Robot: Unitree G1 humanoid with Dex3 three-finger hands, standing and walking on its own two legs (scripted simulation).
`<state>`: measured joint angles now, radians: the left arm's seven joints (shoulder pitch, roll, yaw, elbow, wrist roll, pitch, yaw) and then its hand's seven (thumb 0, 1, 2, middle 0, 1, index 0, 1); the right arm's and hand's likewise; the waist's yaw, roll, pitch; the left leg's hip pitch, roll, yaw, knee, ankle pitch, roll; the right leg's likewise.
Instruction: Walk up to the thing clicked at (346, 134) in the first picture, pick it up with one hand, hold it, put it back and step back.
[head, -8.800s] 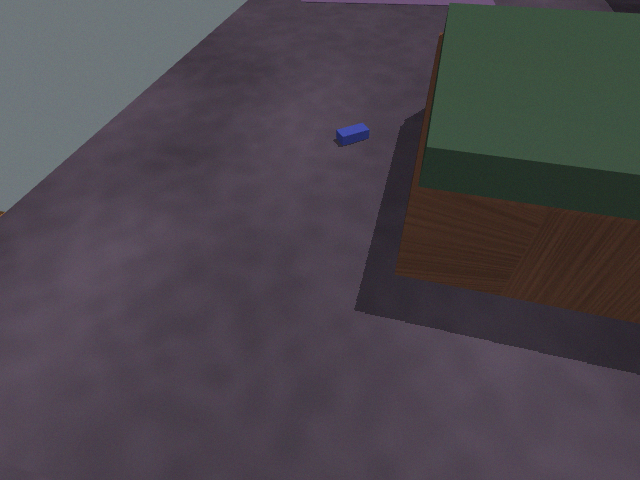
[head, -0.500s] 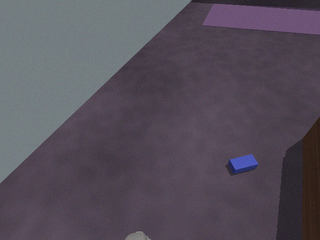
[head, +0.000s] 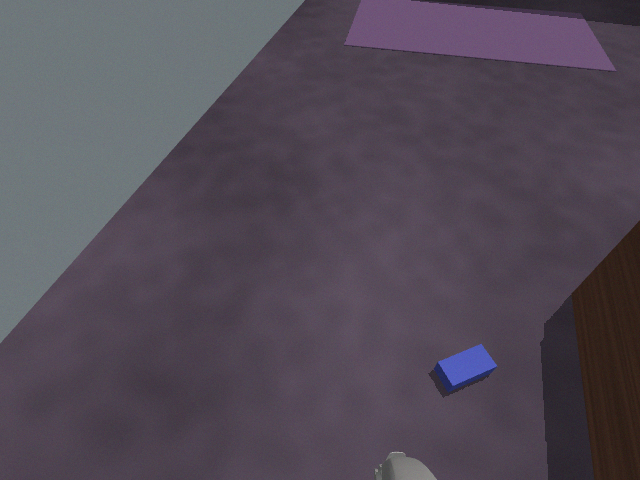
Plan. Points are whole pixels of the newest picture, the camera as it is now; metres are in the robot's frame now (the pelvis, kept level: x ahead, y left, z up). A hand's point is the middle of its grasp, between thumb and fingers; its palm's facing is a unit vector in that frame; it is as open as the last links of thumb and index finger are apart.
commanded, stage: walk up
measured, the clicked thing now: (464, 367) +0.56 -0.47 -0.74
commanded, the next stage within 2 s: none
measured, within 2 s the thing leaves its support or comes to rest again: neither
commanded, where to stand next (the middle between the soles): +0.54 +0.02 m, yaw +0 degrees
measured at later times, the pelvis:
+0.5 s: pelvis +0.20 -0.01 -0.01, yaw +0 degrees
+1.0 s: pelvis +0.39 +0.02 -0.01, yaw -1 degrees
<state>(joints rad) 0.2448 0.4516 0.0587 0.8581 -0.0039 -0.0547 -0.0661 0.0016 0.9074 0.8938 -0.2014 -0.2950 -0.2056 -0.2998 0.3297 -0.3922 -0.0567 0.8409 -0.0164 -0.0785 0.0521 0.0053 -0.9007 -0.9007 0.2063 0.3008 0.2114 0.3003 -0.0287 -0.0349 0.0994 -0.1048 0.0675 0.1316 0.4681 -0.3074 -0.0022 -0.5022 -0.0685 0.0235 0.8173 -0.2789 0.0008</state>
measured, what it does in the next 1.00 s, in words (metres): walks ahead: right foot, then left foot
